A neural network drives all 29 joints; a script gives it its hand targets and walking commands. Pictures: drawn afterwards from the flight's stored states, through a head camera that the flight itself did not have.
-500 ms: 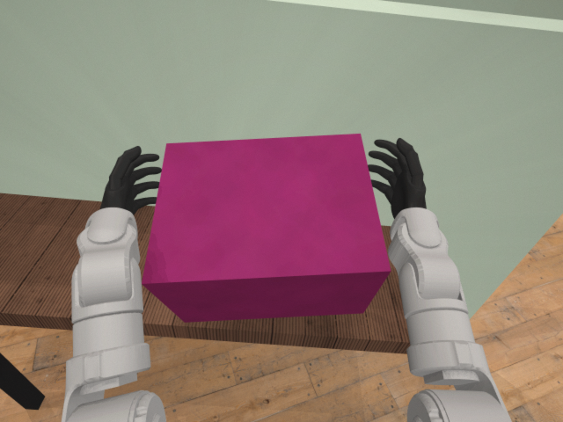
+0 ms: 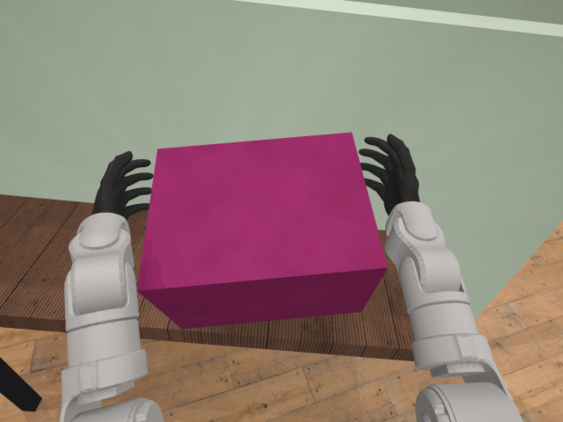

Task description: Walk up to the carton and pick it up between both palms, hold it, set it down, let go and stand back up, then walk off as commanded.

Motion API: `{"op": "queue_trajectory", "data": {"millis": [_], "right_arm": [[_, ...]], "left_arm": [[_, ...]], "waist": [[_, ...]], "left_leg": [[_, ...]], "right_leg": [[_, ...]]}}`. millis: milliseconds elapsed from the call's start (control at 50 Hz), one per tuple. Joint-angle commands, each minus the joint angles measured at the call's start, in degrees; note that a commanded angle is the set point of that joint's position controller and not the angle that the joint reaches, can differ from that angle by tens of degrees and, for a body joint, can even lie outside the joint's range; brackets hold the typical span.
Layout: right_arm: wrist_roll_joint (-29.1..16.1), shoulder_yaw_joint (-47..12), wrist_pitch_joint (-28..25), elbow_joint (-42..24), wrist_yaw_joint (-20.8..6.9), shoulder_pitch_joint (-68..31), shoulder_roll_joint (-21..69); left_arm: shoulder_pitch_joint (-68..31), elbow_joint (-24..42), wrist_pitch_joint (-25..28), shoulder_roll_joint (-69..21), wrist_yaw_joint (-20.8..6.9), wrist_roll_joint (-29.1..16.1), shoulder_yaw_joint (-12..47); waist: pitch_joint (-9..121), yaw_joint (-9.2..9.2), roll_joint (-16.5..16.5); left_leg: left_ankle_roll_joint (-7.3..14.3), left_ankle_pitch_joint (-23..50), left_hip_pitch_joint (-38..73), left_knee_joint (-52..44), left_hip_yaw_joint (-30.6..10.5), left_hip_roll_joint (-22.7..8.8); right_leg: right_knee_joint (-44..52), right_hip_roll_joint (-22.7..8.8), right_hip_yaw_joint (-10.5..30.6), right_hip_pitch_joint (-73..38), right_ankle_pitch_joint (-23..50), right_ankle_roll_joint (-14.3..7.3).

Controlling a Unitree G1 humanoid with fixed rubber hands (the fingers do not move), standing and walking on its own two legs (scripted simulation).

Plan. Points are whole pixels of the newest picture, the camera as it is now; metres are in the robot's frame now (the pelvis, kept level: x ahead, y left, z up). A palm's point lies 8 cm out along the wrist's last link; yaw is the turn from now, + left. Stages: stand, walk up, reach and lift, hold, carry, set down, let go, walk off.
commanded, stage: hold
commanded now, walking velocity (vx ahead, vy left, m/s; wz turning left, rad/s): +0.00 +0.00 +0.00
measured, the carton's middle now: (264, 234) +0.38 +0.02 +0.10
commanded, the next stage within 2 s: none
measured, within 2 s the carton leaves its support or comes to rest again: neither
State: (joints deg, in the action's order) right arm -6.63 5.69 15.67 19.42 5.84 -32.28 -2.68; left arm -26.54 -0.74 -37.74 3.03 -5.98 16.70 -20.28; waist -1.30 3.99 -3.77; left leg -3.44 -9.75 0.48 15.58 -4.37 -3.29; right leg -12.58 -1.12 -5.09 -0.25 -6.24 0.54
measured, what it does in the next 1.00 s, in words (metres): stands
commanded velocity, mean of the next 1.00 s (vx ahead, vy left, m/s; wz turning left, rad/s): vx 0.00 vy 0.00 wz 0.00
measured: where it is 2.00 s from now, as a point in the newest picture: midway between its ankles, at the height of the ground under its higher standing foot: outside the picture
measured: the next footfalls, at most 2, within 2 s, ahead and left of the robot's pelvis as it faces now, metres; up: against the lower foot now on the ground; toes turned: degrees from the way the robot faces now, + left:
none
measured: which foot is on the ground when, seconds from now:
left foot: down 0.00-1.00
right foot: down 0.00-1.00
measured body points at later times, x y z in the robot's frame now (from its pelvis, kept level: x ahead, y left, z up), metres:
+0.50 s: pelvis -0.01 +0.01 +0.00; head -0.05 +0.04 +0.45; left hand +0.36 +0.20 +0.17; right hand +0.35 -0.18 +0.20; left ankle +0.00 +0.16 -0.75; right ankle +0.02 -0.12 -0.75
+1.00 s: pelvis +0.00 +0.02 +0.00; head -0.05 +0.04 +0.45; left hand +0.36 +0.21 +0.19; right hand +0.35 -0.17 +0.21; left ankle +0.00 +0.16 -0.75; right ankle +0.01 -0.12 -0.75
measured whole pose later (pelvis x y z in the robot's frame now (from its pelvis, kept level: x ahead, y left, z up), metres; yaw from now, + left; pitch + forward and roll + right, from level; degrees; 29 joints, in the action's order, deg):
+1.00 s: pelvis +0.00 +0.02 +0.00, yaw -1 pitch -9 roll -1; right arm -7.3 4.6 18.9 16.8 5.4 -31.8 -4.4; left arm -29.5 0.5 -41.6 1.3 -9.2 19.4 -23.3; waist -1.5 5.1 -1.9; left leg -2.0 -10.3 2.9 15.8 -1.7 -2.4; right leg -12.1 -2.0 -3.0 -2.5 -6.0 1.8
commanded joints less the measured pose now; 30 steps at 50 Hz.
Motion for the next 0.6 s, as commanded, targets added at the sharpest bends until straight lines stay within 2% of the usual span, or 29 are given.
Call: {"op": "queue_trajectory", "data": {"millis": [0, 40, 80, 120, 140, 160, 180, 200, 240, 280, 300, 320, 360, 400, 420, 480, 500, 520, 540, 560, 580], "right_arm": [[-1.5, -17.4, 1.6, -8.4, -6.5, -23.8, 18.8], [-1.0, -16.2, 1.6, -7.9, -7.0, -25.4, 18.5], [-1.3, -16.9, 1.5, -8.9, -7.8, -27.3, 18.9], [-1.9, -17.3, 0.8, -9.8, -8.6, -29.2, 18.0], [-1.1, -16.6, 1.1, -7.2, -9.2, -29.7, 16.8], [-1.8, -17.6, 0.4, -9.2, -9.7, -30.5, 17.2], [-1.9, -17.3, 0.9, -7.1, -10.2, -29.5, 16.0], [-2.4, -17.8, 0.8, -8.0, -10.5, -31.3, 15.3], [-3.1, -18.6, 0.6, -7.8, -11.1, -31.5, 14.6], [-3.3, -18.7, 1.0, -5.1, -11.6, -31.5, 14.5], [-3.3, -18.8, 1.0, -5.2, -11.8, -31.3, 14.4], [-3.2, -18.6, 1.0, -5.6, -11.9, -31.7, 14.9], [-3.1, -18.1, 0.9, -6.2, -12.1, -32.5, 15.3], [-3.0, -17.4, 1.0, -4.8, -12.0, -32.6, 16.7], [-3.7, -18.2, 0.9, -5.2, -11.8, -33.0, 18.0], [-3.3, -16.4, 0.7, -4.6, -11.3, -33.0, 18.7], [-2.2, -15.5, 0.9, -3.7, -11.0, -32.1, 18.7], [-2.3, -15.5, 0.6, -4.7, -10.8, -32.1, 19.7], [-1.5, -14.9, 0.9, -3.3, -10.4, -31.8, 19.3], [-1.2, -14.7, 1.3, -2.3, -10.1, -30.5, 19.4], [-1.5, -15.2, 1.2, -3.6, -9.8, -31.1, 19.6]], "left_arm": [[-29.9, 6.0, 2.1, -19.1, -11.7, -8.0, 23.2], [-32.7, 6.2, 2.2, -20.8, -12.0, -8.4, 24.3], [-33.1, 5.4, 2.2, -19.9, -11.6, -8.0, 23.0], [-32.3, 5.1, 2.0, -21.1, -11.1, -8.0, 23.0], [-31.7, 2.0, 1.6, -20.7, -11.1, -6.3, 20.7], [-31.5, 3.7, 1.5, -21.7, -10.7, -6.8, 21.0], [-30.3, 2.6, 0.9, -21.3, -10.3, -6.1, 20.0], [-29.2, 1.0, 0.3, -20.9, -10.3, -4.9, 18.0], [-27.6, 1.0, -0.6, -20.6, -9.9, -3.8, 16.7], [-27.1, -0.6, -1.5, -21.0, -9.7, -3.1, 15.5], [-27.6, 0.1, -1.6, -21.1, -9.6, -2.6, 15.1], [-27.5, 0.3, -1.8, -21.1, -9.5, -3.3, 15.6], [-29.8, 1.5, -1.5, -21.7, -9.3, -4.6, 16.6], [-33.4, 3.8, -1.0, -22.4, -9.1, -5.7, 19.0], [-33.1, 4.2, -0.8, -22.1, -9.1, -6.1, 19.7], [-35.7, 5.5, 0.1, -21.6, -8.9, -7.4, 22.3], [-35.8, 4.1, 0.4, -21.2, -9.1, -7.5, 21.9], [-36.7, 5.8, 0.9, -21.4, -9.1, -8.2, 23.2], [-36.2, 3.1, 0.8, -20.4, -9.4, -7.6, 21.9], [-35.9, 2.6, 0.8, -20.2, -9.7, -7.2, 21.6], [-34.8, 2.4, 0.8, -20.0, -10.0, -7.3, 21.7]], "waist": [[13.5, 5.77, 5.8], [13.5, 6.44, 7.8], [13.8, 4.47, 7.1], [14.7, 3.52, 7.4], [11.5, 2.43, 6.3], [14.6, 1.98, 6.5], [12.9, 1.66, 6.2], [12.7, -0.10, 4.4], [12.7, -1.78, 3.3], [11.2, -2.36, 1.9], [11.2, -2.66, 2.1], [11.7, -2.89, 0.8], [11.8, -2.35, 1.2], [13.4, -0.67, 2.9], [14.0, -0.87, 2.9], [15.2, 1.49, 6.4], [14.6, 1.96, 5.8], [17.1, 2.37, 6.8], [16.0, 2.09, 6.5], [15.0, 3.08, 6.5], [16.0, 3.07, 6.1]], "left_leg": [[0.3, 7.8, -7.9, -3.3, 7.4, 8.1], [-0.4, 8.4, -7.1, -3.2, 7.3, 7.7], [-0.4, 9.4, -6.9, -3.2, 7.3, 7.5], [-0.8, 11.7, -5.3, -2.6, 7.4, 6.9], [-0.6, 10.2, -6.0, -3.1, 7.3, 6.5], [-0.7, 12.4, -4.9, -2.7, 7.5, 6.3], [-0.9, 14.0, -3.9, -2.6, 7.3, 6.1], [-0.6, 13.6, -4.2, -2.6, 7.5, 5.7], [-0.3, 16.0, -3.4, -2.4, 7.7, 5.3], [0.1, 15.1, -4.0, -3.1, 8.0, 5.0], [0.3, 14.2, -3.8, -3.4, 8.2, 4.9], [0.7, 12.3, -4.6, -3.5, 8.3, 4.9], [1.0, 9.8, -5.8, -4.0, 8.4, 5.4], [1.0, 9.1, -5.3, -3.6, 8.2, 5.7], [1.0, 9.5, -5.1, -3.1, 8.5, 5.8], [0.6, 6.2, -6.5, -3.0, 8.6, 6.6], [0.9, 4.3, -6.9, -3.3, 8.8, 7.0], [0.8, 4.8, -7.0, -3.0, 8.7, 7.0], [1.2, 3.6, -7.9, -3.5, 8.8, 7.4], [1.2, 3.9, -7.6, -3.6, 8.8, 7.3], [1.3, 4.4, -7.7, -3.4, 8.5, 7.4]], "right_leg": [[-2.0, 2.3, 0.5, -17.5, 11.8, 1.9], [-1.9, 2.6, -0.2, -15.6, 8.3, 1.3], [-1.9, 3.1, -0.5, -15.0, 7.0, 1.1], [-1.9, 3.6, -1.2, -13.8, 7.1, 0.7], [-1.4, 3.7, -1.2, -12.5, 4.2, 0.3], [-1.6, 4.5, -1.4, -12.7, 5.5, 0.2], [-1.4, 4.5, -1.3, -11.7, 5.1, 0.0], [-1.2, 4.8, -1.3, -12.3, 4.4, -0.1], [-1.1, 5.3, -1.5, -12.3, 5.0, 0.0], [-0.6, 5.4, -1.3, -11.7, 4.1, -0.5], [-0.5, 5.5, -1.4, -11.5, 3.6, -0.4], [-0.8, 5.4, -1.2, -11.6, 2.9, -0.5], [-0.7, 5.2, -0.9, -11.0, 2.4, -0.2], [-1.0, 4.9, -0.7, -10.9, 2.8, -0.3], [-1.2, 4.7, -0.7, -11.2, 3.6, -0.1], [-1.4, 3.9, -0.4, -11.2, 2.8, 0.0], [-1.1, 3.6, -0.1, -11.5, 1.7, 0.2], [-1.6, 3.6, 0.0, -12.1, 2.7, 0.3], [-1.2, 2.9, 0.2, -12.6, 2.6, 0.5], [-1.3, 2.6, -0.2, -12.9, 3.0, 0.6], [-1.3, 2.7, -0.1, -13.8, 4.5, 0.7]]}}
